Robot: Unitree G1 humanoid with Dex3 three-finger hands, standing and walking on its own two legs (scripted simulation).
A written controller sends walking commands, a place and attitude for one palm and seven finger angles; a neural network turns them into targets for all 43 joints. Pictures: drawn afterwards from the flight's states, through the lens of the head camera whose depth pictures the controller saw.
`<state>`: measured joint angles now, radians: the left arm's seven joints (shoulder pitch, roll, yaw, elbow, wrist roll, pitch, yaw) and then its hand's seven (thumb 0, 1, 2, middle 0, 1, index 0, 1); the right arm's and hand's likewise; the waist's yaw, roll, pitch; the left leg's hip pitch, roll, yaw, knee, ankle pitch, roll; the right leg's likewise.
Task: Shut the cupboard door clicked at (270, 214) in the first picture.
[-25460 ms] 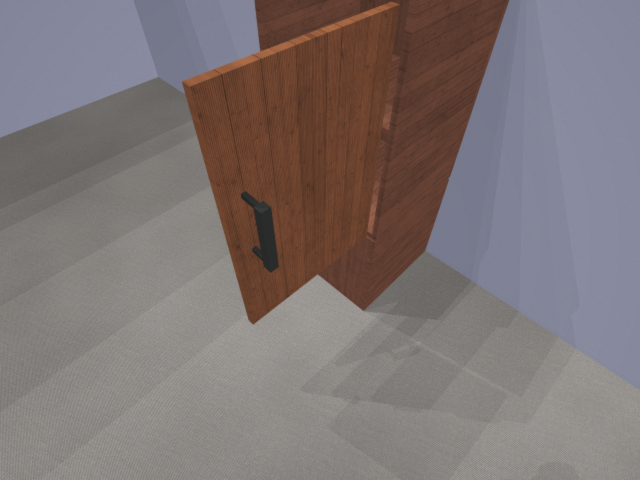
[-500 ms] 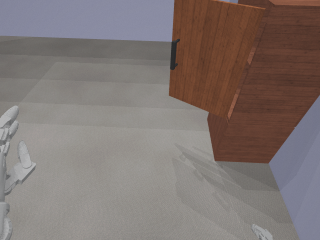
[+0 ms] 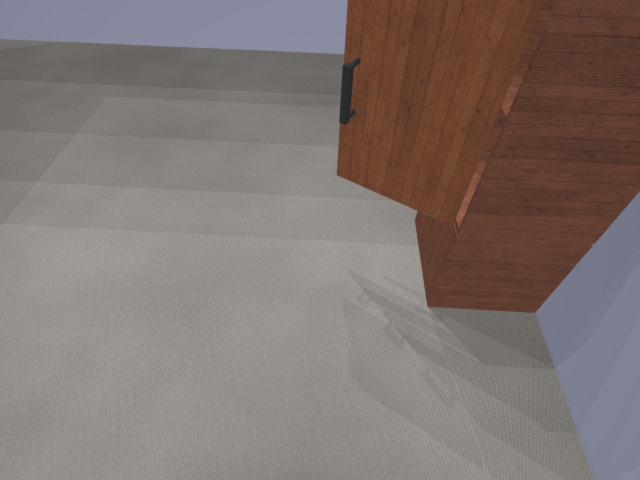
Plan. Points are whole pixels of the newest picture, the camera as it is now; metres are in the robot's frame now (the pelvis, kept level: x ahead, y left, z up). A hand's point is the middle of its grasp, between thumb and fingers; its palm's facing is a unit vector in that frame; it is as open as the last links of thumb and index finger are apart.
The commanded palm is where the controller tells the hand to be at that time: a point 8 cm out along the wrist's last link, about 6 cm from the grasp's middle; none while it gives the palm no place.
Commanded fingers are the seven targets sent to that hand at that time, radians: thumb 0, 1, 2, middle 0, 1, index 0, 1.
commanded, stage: let the arm hang, fingers relaxed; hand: left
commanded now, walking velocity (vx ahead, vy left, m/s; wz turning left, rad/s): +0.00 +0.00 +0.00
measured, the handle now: (350, 91) +1.01 -0.03 -0.03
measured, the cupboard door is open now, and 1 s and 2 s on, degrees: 59 59 59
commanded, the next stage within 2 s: look to check the result in 0.56 s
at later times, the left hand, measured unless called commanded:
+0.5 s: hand out of the picture -0.01 +0.16 -0.18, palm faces +0.02 -0.99 -0.14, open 7.4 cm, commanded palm none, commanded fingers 0.00 0.90 0.90 -0.20 -0.30 -0.20 -0.30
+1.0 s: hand out of the picture +0.00 +0.19 -0.18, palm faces +0.00 -0.98 -0.19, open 7.4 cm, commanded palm none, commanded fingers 0.00 0.90 0.90 -0.20 -0.30 -0.20 -0.30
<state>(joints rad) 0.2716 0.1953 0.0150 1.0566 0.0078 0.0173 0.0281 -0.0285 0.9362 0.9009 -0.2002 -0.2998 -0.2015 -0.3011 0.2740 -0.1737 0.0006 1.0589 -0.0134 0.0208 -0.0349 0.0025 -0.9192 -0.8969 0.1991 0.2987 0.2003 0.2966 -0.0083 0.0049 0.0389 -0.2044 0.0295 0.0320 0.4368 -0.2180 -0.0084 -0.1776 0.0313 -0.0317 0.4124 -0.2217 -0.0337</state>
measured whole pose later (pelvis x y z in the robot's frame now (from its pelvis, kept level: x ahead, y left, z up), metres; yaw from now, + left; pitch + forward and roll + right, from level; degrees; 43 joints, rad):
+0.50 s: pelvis +0.01 +0.01 +0.00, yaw -2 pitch -2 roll +0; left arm 0.32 0.10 0.00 1.16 0.01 0.00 0.04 0.00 0.90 0.90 -0.20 -0.30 -0.20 -0.30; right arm 0.32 -0.10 0.01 1.14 -0.01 0.00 -0.04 0.00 -0.91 -0.90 0.20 0.30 0.20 0.30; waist 0.00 0.00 0.01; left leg -0.15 0.02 0.07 0.39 -0.22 0.01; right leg -0.14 0.02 0.00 0.39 -0.22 -0.02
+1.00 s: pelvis +0.01 +0.02 +0.00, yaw -2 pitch -2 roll +0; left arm 0.31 0.15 0.01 1.15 0.01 -0.01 0.04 0.00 0.90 0.90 -0.20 -0.30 -0.20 -0.30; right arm 0.31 -0.14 0.00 1.14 -0.01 0.00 -0.04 0.00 -0.91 -0.90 0.20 0.30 0.20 0.30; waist -0.01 0.00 0.03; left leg -0.14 0.01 0.08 0.39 -0.22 0.02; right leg -0.14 0.01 0.02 0.39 -0.23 0.00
